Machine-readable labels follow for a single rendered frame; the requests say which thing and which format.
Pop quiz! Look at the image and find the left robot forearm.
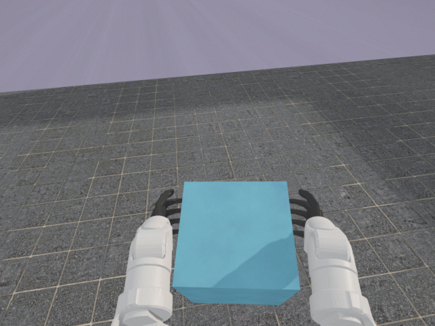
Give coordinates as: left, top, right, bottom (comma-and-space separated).
111, 215, 173, 326

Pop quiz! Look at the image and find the carton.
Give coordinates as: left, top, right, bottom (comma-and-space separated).
172, 181, 300, 305

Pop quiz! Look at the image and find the right robot forearm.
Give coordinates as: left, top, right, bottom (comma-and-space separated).
304, 217, 376, 326

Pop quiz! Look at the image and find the right robot hand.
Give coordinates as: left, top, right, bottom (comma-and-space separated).
289, 189, 324, 237

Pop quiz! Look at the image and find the left robot hand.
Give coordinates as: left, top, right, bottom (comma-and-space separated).
151, 189, 182, 235

